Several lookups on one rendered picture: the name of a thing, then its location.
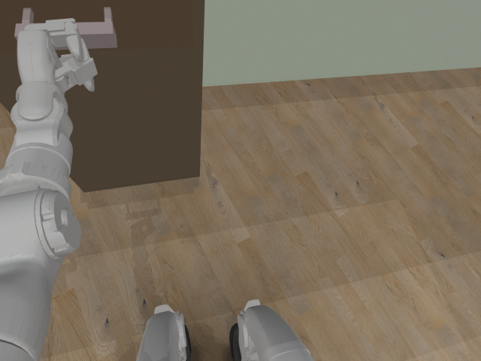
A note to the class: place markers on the drawer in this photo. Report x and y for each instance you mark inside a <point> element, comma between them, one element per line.
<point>138,24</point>

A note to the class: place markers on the left robot upper arm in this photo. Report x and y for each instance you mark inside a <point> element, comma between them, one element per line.
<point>38,229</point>

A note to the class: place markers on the robot left thigh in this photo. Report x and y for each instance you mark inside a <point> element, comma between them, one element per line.
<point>163,338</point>

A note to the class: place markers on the right robot shin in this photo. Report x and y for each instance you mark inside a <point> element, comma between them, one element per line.
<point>249,355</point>

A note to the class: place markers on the handle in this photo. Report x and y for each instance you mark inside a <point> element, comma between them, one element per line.
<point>94,34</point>

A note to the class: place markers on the robot left forearm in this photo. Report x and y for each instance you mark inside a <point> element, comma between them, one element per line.
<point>41,154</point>

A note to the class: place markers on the cabinet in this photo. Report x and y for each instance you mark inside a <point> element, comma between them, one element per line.
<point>142,123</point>

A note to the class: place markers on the robot left hand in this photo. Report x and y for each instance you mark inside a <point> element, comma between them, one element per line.
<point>38,61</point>

